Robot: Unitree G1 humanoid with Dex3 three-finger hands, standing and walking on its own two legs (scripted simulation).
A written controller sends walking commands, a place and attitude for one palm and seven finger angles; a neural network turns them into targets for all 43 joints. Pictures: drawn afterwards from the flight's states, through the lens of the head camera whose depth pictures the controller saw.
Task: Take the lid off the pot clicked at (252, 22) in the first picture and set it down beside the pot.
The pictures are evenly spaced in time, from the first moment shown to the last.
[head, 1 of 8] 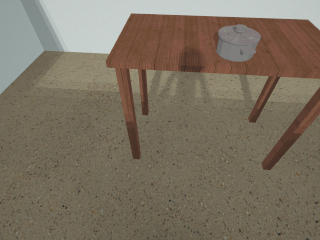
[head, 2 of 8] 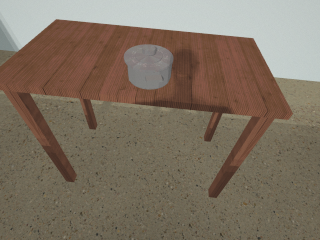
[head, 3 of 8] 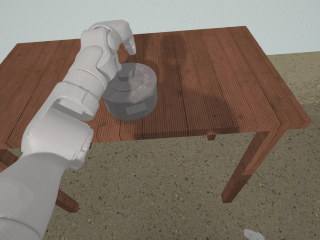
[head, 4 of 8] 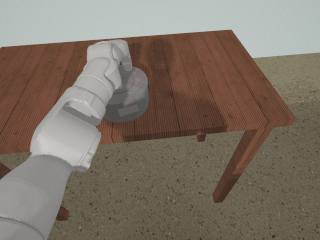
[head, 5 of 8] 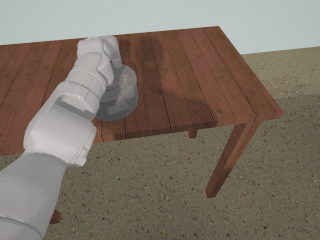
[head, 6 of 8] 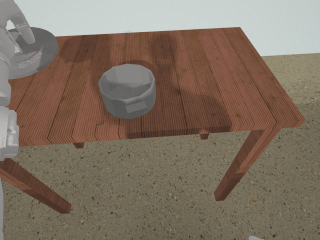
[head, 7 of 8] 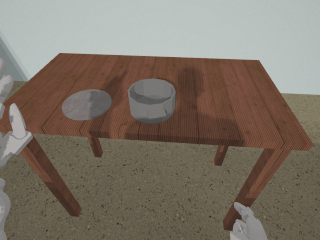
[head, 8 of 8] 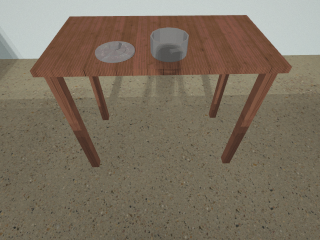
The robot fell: no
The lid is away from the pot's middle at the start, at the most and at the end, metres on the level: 0.00 0.26 0.23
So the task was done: yes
